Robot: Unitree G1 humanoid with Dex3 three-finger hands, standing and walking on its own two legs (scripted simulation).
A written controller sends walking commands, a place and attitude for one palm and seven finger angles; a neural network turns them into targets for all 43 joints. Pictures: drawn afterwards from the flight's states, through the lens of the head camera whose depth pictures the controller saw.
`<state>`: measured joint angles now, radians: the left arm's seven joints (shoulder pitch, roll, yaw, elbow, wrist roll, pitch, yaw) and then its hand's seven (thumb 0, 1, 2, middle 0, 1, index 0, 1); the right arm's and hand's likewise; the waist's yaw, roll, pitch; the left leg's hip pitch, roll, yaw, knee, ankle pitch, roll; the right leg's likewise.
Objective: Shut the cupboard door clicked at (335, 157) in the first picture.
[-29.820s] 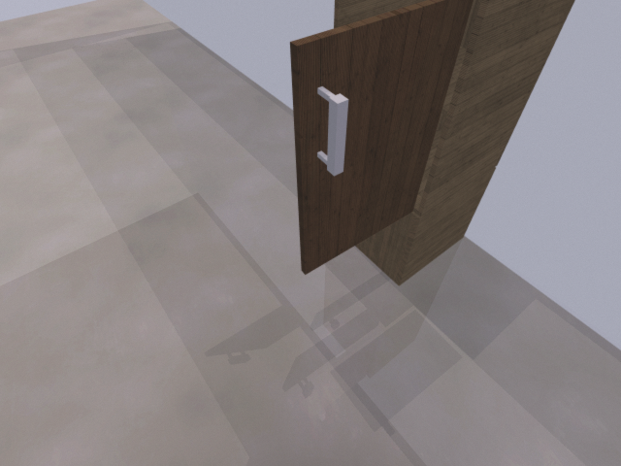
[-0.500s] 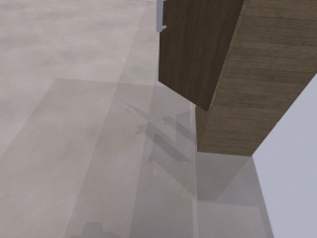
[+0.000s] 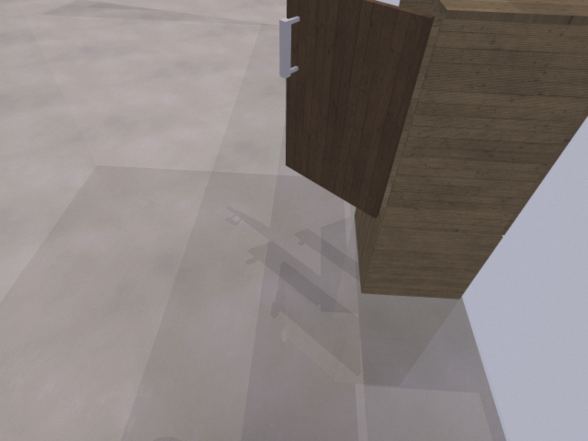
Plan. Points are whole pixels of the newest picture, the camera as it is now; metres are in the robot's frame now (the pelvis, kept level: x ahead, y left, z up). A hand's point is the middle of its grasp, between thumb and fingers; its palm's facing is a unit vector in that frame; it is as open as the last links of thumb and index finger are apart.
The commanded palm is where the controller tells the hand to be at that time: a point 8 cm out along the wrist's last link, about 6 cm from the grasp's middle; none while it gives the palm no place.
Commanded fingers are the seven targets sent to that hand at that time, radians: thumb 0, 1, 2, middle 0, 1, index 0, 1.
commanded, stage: let the arm hang, fingers relaxed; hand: left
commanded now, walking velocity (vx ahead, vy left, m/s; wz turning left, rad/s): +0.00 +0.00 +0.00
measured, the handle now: (290, 47) +1.05 +0.06 +0.09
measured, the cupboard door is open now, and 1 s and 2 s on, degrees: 51 51 51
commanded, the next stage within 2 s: look to check the result in 0.04 s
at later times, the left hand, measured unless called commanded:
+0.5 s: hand out of the picture +0.02 +0.20 -0.17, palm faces +0.00 -0.97 -0.26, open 7.4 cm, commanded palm none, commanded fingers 0.00 0.90 0.90 -0.20 -0.30 -0.20 -0.30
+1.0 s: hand out of the picture +0.06 +0.19 -0.18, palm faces +0.09 -0.96 -0.26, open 7.4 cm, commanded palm none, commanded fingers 0.00 0.90 0.90 -0.20 -0.30 -0.20 -0.30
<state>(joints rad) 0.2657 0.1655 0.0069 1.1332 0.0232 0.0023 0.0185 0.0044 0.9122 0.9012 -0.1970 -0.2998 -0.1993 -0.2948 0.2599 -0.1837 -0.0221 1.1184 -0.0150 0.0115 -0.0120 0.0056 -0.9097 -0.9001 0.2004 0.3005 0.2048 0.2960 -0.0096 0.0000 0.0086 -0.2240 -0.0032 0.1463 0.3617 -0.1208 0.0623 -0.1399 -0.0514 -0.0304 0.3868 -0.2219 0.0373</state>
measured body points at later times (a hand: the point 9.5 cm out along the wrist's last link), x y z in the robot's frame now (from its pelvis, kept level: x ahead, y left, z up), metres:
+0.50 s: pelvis +0.02 -0.01 +0.00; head +0.03 -0.01 +0.45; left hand +0.03 +0.25 -0.15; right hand +0.04 -0.27 -0.15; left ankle +0.05 +0.08 -0.74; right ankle -0.01 -0.14 -0.74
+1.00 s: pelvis +0.02 -0.02 -0.01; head +0.05 -0.01 +0.44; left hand +0.06 +0.24 -0.16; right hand +0.08 -0.27 -0.16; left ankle +0.06 +0.08 -0.74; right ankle -0.01 -0.14 -0.74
